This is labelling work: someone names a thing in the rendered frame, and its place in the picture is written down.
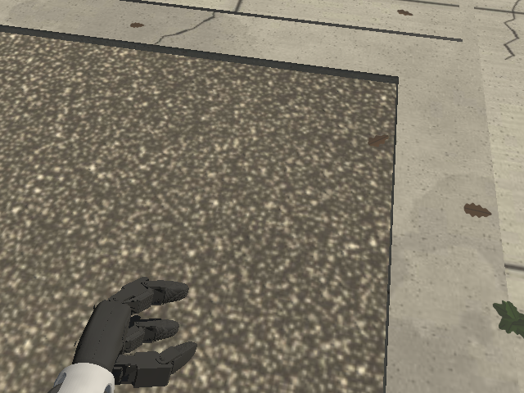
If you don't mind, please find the left robot forearm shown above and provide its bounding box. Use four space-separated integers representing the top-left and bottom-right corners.
48 363 115 393

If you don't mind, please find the robot left hand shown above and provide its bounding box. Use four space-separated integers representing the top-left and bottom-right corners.
72 277 197 388

